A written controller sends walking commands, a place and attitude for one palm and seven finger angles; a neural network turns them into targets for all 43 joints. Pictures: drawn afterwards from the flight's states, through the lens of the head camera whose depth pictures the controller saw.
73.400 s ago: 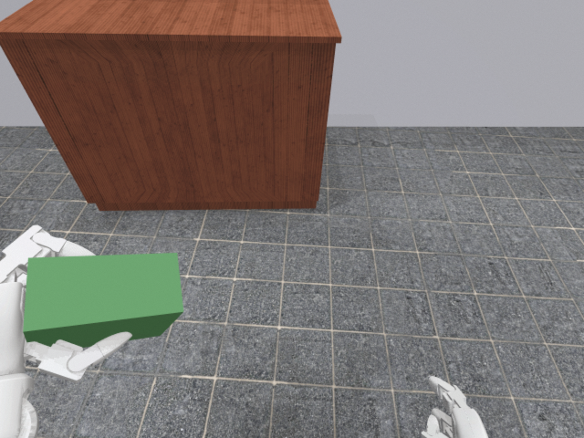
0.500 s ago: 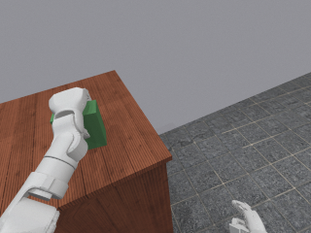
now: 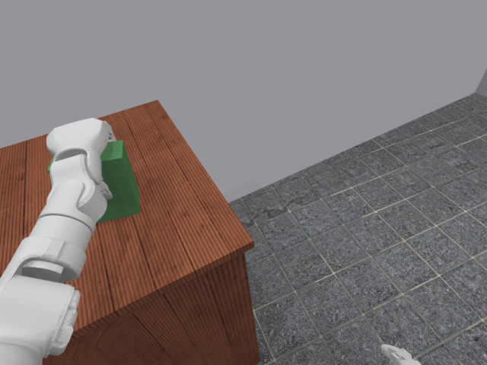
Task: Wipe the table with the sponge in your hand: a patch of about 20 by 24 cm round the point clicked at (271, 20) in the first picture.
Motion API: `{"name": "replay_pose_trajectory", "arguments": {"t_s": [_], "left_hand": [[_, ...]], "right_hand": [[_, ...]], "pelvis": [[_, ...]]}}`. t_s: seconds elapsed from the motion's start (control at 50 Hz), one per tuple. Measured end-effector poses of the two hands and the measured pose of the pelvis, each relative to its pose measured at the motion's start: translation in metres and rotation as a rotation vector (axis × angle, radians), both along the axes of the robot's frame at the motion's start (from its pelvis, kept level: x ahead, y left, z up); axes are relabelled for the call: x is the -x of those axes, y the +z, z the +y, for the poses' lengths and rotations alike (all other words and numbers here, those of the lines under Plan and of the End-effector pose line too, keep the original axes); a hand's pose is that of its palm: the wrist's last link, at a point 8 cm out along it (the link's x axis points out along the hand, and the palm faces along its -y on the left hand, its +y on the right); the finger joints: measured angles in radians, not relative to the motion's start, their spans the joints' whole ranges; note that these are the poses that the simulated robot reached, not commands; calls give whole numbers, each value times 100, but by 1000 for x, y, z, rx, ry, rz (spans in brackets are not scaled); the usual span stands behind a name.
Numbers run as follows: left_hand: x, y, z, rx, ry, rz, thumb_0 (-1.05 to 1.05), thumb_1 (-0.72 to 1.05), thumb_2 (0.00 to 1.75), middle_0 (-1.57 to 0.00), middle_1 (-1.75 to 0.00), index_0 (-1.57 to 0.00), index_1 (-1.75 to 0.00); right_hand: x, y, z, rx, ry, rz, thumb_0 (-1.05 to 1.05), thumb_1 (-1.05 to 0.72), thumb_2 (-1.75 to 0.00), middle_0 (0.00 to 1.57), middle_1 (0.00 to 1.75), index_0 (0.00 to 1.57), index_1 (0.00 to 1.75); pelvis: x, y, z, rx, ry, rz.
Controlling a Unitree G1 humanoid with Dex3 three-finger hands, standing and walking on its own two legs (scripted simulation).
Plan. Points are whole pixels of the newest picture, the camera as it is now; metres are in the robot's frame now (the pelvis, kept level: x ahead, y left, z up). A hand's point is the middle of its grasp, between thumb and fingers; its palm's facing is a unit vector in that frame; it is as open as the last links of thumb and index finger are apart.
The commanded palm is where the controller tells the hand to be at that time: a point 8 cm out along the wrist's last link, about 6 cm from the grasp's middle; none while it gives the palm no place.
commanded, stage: wipe forward along the middle lane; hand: left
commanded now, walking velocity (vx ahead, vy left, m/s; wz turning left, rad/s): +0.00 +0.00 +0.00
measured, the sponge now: (103, 193) +0.39 +0.28 +0.10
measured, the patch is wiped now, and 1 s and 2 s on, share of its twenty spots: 1.00 1.00 1.00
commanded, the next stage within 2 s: slide back across to the first lane in 0.44 s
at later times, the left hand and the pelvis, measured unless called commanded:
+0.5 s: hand (90, 161) +0.41 +0.29 +0.16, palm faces -0.02 -0.04 -1.00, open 10.4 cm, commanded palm +0.39 +0.30 +0.20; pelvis +0.01 +0.01 +0.00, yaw +0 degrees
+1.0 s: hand (59, 165) +0.40 +0.34 +0.17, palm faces +0.03 -0.05 -1.00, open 10.4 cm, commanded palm +0.36 +0.35 +0.23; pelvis +0.03 +0.04 +0.00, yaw -1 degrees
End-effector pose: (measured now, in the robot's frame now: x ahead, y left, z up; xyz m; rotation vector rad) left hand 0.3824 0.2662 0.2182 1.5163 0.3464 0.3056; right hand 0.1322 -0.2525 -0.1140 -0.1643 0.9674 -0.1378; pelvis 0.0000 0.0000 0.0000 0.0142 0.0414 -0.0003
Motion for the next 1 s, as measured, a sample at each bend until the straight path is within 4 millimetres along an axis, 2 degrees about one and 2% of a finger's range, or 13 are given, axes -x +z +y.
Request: {"name": "replay_pose_trajectory", "arguments": {"t_s": [0.12, 0.24, 0.5, 0.72, 0.86, 1.0], "left_hand": [[-5, -1, 7, 9, -9, -6, 2, -57, 106, -70, -130, -77, -127], [-3, -3, 9, 10, -16, -24, 2, -57, 105, -70, -131, -76, -128], [-12, -1, 16, 9, -1, 1, 2, -57, 106, -70, -131, -76, -129], [-12, 0, 27, 18, -13, -37, 2, -57, 106, -69, -131, -75, -130], [-7, 1, 40, 16, 12, -59, 2, -56, 105, -68, -132, -74, -131], [5, 3, 63, 13, 45, -51, 1, -55, 105, -67, -133, -73, -132]], "right_hand": [[12, -4, -4, 2, -21, 43, 1, -91, -89, 20, 30, 20, 30], [11, -5, -3, -3, -26, 54, 1, -91, -89, 20, 30, 20, 30], [-15, 6, 13, -2, -6, -9, 1, -91, -89, 20, 30, 20, 30], [-24, 8, 28, -8, 7, 2, 1, -91, -89, 20, 30, 20, 30], [-37, 10, 39, -15, 21, -9, 1, -91, -89, 20, 30, 20, 30], [-62, 17, 52, -17, 55, -53, 1, -91, -89, 20, 30, 20, 30]], "pelvis": [[-3, 0, 0, 2, -6, 11], [-4, 1, 3, 4, -8, 12], [-7, 2, 11, 8, -4, 17], [-14, 3, 23, 11, -11, 12], [-20, 4, 32, 12, -15, 3], [-25, 4, 40, 16, -10, -4]]}}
